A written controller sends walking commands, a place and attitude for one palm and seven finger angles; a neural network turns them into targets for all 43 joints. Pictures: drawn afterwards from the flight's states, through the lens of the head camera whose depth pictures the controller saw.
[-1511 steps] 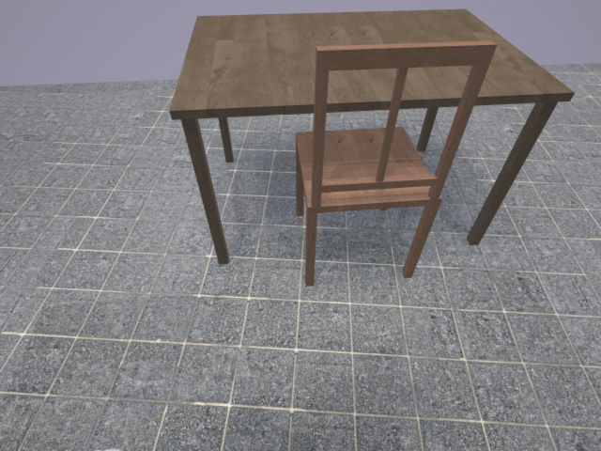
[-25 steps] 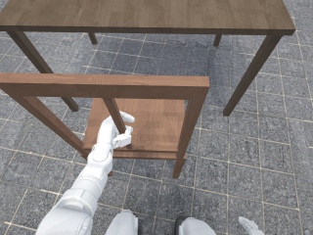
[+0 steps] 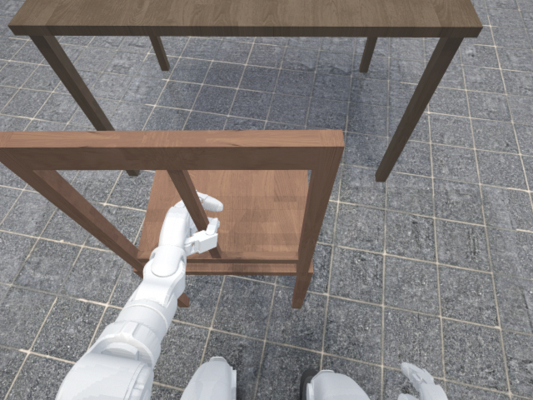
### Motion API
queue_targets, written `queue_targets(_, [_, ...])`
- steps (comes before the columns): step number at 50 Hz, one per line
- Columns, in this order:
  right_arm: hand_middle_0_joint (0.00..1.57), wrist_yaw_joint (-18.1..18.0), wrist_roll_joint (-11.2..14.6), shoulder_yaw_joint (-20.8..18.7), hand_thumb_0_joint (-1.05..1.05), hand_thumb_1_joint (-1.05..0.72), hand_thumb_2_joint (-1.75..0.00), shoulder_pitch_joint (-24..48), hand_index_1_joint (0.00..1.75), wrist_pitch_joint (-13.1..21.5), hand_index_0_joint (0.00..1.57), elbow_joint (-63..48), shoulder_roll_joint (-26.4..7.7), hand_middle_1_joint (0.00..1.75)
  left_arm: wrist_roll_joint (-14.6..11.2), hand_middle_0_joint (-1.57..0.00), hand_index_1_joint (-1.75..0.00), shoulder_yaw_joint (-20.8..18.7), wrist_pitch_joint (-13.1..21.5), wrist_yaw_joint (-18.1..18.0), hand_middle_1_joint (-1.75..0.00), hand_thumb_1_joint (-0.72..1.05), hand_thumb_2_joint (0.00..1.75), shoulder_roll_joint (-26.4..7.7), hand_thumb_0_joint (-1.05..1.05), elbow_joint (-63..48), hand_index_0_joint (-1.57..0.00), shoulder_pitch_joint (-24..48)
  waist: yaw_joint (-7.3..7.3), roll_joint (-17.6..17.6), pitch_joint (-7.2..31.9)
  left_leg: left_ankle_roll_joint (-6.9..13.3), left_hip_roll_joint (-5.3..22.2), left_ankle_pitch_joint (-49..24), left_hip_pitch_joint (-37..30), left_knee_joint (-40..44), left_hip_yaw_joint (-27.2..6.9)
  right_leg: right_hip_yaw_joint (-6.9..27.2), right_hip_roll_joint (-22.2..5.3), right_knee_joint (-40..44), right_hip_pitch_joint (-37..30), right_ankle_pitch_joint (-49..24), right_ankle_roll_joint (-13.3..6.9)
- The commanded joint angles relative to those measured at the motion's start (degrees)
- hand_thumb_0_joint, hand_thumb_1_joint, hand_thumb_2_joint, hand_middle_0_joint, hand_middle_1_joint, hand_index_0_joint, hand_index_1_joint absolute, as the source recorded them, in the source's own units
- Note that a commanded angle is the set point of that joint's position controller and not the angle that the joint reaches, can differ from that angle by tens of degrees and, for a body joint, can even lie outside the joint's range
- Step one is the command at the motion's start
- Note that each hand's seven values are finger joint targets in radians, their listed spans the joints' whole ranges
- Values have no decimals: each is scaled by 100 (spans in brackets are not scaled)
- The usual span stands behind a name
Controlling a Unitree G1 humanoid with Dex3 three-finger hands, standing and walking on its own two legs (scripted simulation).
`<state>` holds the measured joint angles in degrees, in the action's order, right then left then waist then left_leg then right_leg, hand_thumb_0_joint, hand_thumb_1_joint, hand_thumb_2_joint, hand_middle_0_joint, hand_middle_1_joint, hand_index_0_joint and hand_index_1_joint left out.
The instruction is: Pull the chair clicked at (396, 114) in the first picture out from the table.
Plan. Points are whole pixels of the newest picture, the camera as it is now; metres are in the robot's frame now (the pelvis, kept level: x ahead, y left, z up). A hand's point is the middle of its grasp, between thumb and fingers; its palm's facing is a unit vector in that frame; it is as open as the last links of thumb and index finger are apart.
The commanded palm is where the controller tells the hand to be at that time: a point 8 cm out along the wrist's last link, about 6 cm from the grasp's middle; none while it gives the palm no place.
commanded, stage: step backward, pulling the chair out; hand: left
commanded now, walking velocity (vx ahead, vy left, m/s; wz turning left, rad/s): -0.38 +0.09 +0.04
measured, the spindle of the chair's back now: (201, 221) +0.39 +0.13 -0.06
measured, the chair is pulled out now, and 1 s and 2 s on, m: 0.42 0.64 0.65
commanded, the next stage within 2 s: stop walking, hand still on the chair in 0.44 s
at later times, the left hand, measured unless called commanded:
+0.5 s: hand (198, 311) +0.24 +0.12 -0.05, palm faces -0.04 -0.99 -0.16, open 5.2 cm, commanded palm +0.24 +0.17 -0.05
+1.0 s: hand (195, 388) +0.14 +0.11 -0.05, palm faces -0.04 -0.99 -0.13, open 5.1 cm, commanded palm +0.13 +0.16 -0.04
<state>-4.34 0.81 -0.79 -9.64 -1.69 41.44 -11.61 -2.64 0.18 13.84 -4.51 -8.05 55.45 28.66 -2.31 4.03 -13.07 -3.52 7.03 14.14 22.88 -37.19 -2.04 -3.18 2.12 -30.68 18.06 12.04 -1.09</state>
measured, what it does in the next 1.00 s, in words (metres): walks backwards: left foot, then right foot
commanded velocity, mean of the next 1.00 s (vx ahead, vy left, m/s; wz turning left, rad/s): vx -0.09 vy -0.02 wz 0.01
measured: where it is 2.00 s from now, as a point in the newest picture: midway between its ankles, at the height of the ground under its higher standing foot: outside the picture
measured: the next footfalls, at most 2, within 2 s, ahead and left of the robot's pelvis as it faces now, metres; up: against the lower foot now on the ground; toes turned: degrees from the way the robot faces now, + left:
left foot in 0.24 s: -0.13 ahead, +0.14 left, +0.00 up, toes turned +2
right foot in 0.48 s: -0.09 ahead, -0.13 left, +0.00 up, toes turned -2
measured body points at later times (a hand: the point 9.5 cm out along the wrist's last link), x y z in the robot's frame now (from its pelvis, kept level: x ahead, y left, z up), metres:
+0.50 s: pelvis -0.12 +0.00 +0.00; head -0.03 -0.01 +0.44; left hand +0.23 +0.17 -0.04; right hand -0.03 -0.23 -0.14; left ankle -0.11 +0.16 -0.73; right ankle -0.13 -0.13 -0.73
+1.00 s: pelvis -0.16 +0.01 +0.01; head -0.15 +0.00 +0.46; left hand +0.13 +0.16 -0.03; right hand -0.08 -0.24 -0.12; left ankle -0.17 +0.14 -0.73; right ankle -0.13 -0.12 -0.73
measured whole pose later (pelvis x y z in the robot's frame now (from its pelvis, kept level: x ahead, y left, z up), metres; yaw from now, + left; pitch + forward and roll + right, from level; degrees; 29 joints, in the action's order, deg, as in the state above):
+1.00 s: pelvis -0.16 +0.01 +0.01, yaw +0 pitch -3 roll +0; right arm -5.6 1.4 0.0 -15.9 -1.3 41.8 -12.3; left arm -2.6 3.3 7.5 -4.4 -5.3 50.5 15.0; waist -1.3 1.3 -4.2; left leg -1.0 2.2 17.2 10.4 -30.5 1.1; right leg -1.4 -1.7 -29.0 13.8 12.1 0.9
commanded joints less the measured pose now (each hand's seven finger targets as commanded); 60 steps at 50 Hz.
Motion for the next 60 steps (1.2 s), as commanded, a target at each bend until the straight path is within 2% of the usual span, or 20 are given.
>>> queue_targets(1, [20, -194, 101, -361, 0, -90, -90, 27, 30, 243, 20, -470, -915, 30, 275, -50, -145, -246, 282, -103, -145, 90, 90, -1118, 0, -813, -50, 1769, 181, -1460, 3043, 100, -464, 1596, -36, -2251, -371, 1658, -2410, 860, -1136, -3421, -633])
queue_targets(4, [20, -205, 14, -161, 0, -90, -90, 36, 30, 293, 20, -305, -839, 30, 256, -50, -145, -375, 201, -149, -145, 90, 90, -1171, 0, -840, -50, 1612, 157, -724, 3108, 61, -440, 1459, 27, -1692, -384, 1169, -2185, 552, -1466, -3402, -688])
queue_targets(8, [20, -279, 83, -159, 0, -90, -90, -261, 30, 270, 20, -361, -883, 30, 107, -50, -145, -241, 50, -132, -145, 90, 90, -873, 0, -810, -50, 1337, 192, -1596, 3227, 39, -499, 1244, -261, -175, -45, 1202, -2032, 527, -1732, -3196, -533])
queue_targets(10, [20, -331, 69, -156, 0, -90, -90, -427, 30, 240, 20, -335, -950, 30, 76, -50, -145, -93, 8, -117, -145, 90, 90, -748, 0, -854, -50, 1230, 106, -1309, 3233, 86, -326, 265, -892, 1166, 147, 1005, -1788, 337, -1480, -2549, -343])
queue_targets(11, [20, -362, 66, -185, 0, -90, -90, -428, 30, 227, 20, -377, -995, 30, 51, -50, -145, 42, 26, -95, -145, 90, 90, -660, 0, -1004, -50, 1335, 45, -1045, 3182, 189, -76, -695, -1221, 1763, 136, 778, -1503, -34, -1282, -2262, -101])
queue_targets(13, [20, -330, 17, -341, 0, -90, -90, -415, 30, 171, 20, -581, -1200, 30, 67, -50, -145, 250, 72, -34, -145, 90, 90, -319, 0, -1313, -50, 1588, 78, 489, 2989, 783, 1085, -3320, -1463, 1467, -789, 252, -611, -1033, -485, -1118, 220])
queue_targets(15, [20, -162, -178, -227, 0, -90, -90, -238, 30, 170, 20, -598, -923, 30, 144, -50, -145, 297, 191, 37, -145, 90, 90, -269, 0, -1763, -50, 2088, -17, 1655, 2821, 1208, 1542, -4713, -1836, 1446, -1079, 316, -468, -2175, 417, 1516, 190])
queue_targets(19, [20, 18, -3, -355, 0, -90, -90, -574, 30, 175, 20, -404, -1022, 30, 136, -50, -145, 213, 188, 0, -145, 90, 90, -281, 0, -1245, -50, 1960, 28, 698, 2612, 966, 1334, -5543, -2963, 616, -632, 335, -433, -1083, 699, 1099, 49])
queue_targets(23, [20, 33, -6, -322, 0, -90, -90, -640, 30, 183, 20, -221, -996, 30, 275, -50, -145, 85, 355, 38, -145, 90, 90, -550, 0, -785, -50, 2021, 26, 669, 2881, 667, 1078, -4882, -2906, -1, -640, 301, -420, 1156, -376, -347, 15])
queue_targets(25, [20, -15, 84, -273, 0, -90, -90, -676, 30, 173, 20, -211, -927, 30, 334, -50, -145, -80, 417, 43, -145, 90, 90, -899, 0, -647, -50, 1888, -15, -222, 3161, 318, 493, -3036, -1575, -565, 71, 736, -1097, 921, -1844, -3571, -169])
queue_targets(27, [20, -163, 170, -372, 0, -90, -90, -439, 30, 200, 20, -278, -999, 30, 221, -50, -145, -448, 229, -25, -145, 90, 90, -1331, 0, -376, -50, 1879, 94, -2123, 3171, 26, -304, 1347, -27, -1386, 2, 1469, -2079, 330, -2370, -5843, -718])
queue_targets(30, [20, -139, 168, -143, 0, -90, -90, -139, 30, 206, 20, -692, -762, 30, 167, -50, -145, -517, 71, -86, -145, 90, 90, -1262, 0, -1465, -50, 1442, 137, -904, 3181, 182, -318, 1384, -116, -1133, -227, 1149, -2178, 183, -2144, -4149, -741])
queue_targets(36, [20, -258, 78, -142, 0, -90, -90, -204, 30, 240, 20, -790, -806, 30, 11, -50, -145, -327, -250, -135, -145, 90, 90, -917, 0, -1993, -50, 1220, 91, -908, 2846, 371, -383, -148, -1414, 1229, 152, 850, -1374, 320, -1378, -580, -150])
queue_targets(40, [20, -186, 63, -101, 0, -90, -90, -103, 30, 190, 20, -798, -828, 30, 35, -50, -145, 198, -338, -11, -145, 90, 90, -271, 0, -1783, -50, 1124, 124, 832, 2309, 944, 356, 388, -1015, 1864, -826, 232, -498, -191, -865, 1210, 146])
queue_targets(42, [20, -144, 93, -96, 0, -90, -90, -108, 30, 219, 20, -826, -812, 30, 99, -50, -145, 146, -343, -29, -145, 90, 90, -330, 0, -1810, -50, 1023, 215, 753, 2071, 1005, 371, 1049, -672, 1961, -773, 94, -411, -129, -1061, 1194, 110])
queue_targets(45, [20, -162, 78, -148, 0, -90, -90, -312, 30, 264, 20, -766, -844, 30, 66, -50, -145, 194, -298, 7, -145, 90, 90, -341, 0, -1749, -50, 778, 154, -557, 2199, 700, -63, 336, -1102, 1346, -219, 558, -590, 883, -1139, 851, 75])
queue_targets(47, [20, -177, 64, -131, 0, -90, -90, -253, 30, 300, 20, -755, -766, 30, 100, -50, -145, 239, -294, -10, -145, 90, 90, -319, 0, -1671, -50, 673, 100, -902, 2136, 523, -319, 409, -1090, 1164, 113, 1026, -928, 1142, -973, 1084, -86])
queue_targets(50, [20, -203, 40, -134, 0, -90, -90, -294, 30, 342, 20, -629, -800, 30, 131, -50, -145, 184, -310, -47, -145, 90, 90, -404, 0, -1564, -50, 265, 129, -479, 1636, 525, -204, 620, -1263, 1457, -8, 869, -775, 1128, -203, 1475, -54])
queue_targets(56, [20, -192, 10, -151, 0, -90, -90, -190, 30, 416, 20, -643, -798, 30, 196, -50, -145, 148, -212, -77, -145, 90, 90, -429, 0, -1842, -50, -381, 173, -625, 2134, 470, -10, -1594, -1591, 1260, -40, 661, -795, 518, -935, -1399, -48])
queue_targets(60, [20, -202, 11, -164, 0, -90, -90, -136, 30, 407, 20, -661, -796, 30, 191, -50, -145, 215, -212, -52, -145, 90, 90, -402, 0, -2012, -50, -680, 151, -617, 2293, 432, 17, -1986, -1782, 1226, 1, 675, -848, 388, -1012, -2103, -33])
